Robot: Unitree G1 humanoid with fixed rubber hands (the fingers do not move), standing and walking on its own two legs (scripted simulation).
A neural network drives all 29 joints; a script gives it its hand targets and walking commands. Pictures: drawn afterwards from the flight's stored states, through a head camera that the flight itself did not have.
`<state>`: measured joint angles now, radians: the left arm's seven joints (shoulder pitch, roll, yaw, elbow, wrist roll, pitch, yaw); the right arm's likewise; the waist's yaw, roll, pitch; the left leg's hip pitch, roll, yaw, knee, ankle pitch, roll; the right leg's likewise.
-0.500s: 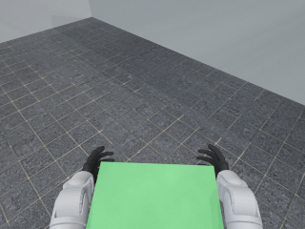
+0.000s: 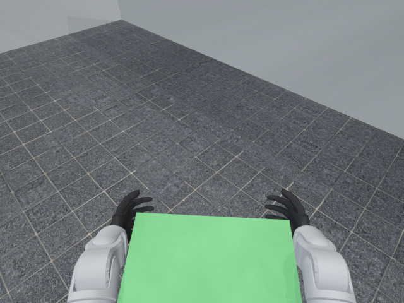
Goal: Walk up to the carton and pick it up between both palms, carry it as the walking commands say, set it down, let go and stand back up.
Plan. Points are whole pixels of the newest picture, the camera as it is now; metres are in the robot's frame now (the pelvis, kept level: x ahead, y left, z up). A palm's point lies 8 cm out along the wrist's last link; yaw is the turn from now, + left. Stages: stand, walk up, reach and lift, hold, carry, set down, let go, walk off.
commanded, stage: carry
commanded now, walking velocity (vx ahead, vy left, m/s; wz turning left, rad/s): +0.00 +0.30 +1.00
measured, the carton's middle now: (209, 277) +0.20 +0.00 -0.05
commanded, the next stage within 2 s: none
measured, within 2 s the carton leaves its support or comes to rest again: neither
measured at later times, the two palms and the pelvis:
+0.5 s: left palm out of the picture +0.16 +0.33 +0.06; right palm (211, 242) +0.23 +0.00 +0.06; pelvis -0.04 +0.11 -0.02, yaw +14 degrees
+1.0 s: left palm out of the picture -0.06 +0.56 +0.03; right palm (29, 291) +0.16 +0.30 +0.02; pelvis -0.12 +0.27 -0.04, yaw +39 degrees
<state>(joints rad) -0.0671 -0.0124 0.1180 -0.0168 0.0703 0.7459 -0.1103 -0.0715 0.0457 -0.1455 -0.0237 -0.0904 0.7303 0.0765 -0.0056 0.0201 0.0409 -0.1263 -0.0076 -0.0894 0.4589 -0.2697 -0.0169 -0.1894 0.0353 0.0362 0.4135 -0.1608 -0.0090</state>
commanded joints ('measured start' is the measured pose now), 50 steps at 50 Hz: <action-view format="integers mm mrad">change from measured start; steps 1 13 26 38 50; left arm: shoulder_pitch -516 -453 -283 -321 -418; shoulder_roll -779 -715 -774 -681 -869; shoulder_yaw -611 -718 -676 -665 -775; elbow -324 -699 -634 -690 -695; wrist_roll -174 -277 -290 -271 -393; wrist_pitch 29 354 373 407 353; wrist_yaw -40 123 115 150 55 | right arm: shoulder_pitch -503 -300 -364 -243 -308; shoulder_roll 810 724 758 708 795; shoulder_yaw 703 689 735 679 684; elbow -285 -516 -729 -538 -654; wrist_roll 233 321 339 294 283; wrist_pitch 67 365 402 452 364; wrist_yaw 77 -34 -88 -82 -71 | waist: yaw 42 -20 46 6 -6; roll -204 324 -71 -240 282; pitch -441 -298 -483 -289 -417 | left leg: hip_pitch -324 -32 -547 -268 -170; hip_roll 2 269 -20 70 157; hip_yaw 100 -224 38 240 -52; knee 303 -84 -4 196 52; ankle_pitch -229 444 3 -117 549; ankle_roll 9 249 -140 -26 171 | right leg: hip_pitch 249 -623 323 -135 -321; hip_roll -430 -116 -236 -553 -163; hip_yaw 319 -122 -45 -240 -188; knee -42 786 -124 7 534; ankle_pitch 372 -494 -130 19 -314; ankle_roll -121 118 -1 35 136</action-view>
